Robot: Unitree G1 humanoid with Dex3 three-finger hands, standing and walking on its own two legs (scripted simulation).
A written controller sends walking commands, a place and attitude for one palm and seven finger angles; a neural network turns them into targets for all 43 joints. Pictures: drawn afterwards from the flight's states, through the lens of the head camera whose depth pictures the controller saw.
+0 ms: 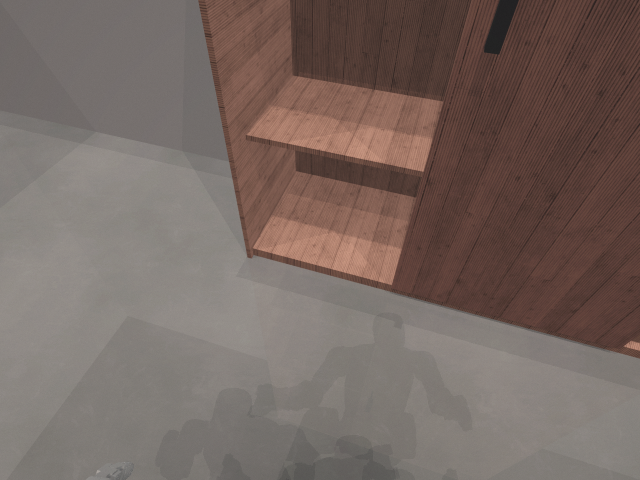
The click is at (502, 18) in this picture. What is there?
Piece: wardrobe's sliding door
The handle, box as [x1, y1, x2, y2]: [484, 0, 518, 53]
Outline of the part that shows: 518,0 499,1 484,46 485,52 499,53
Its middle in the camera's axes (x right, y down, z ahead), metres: +0.33 -0.42 +0.68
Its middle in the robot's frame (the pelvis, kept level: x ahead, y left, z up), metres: +0.84 -0.27 +0.25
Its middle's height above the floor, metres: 1.02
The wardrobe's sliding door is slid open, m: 0.57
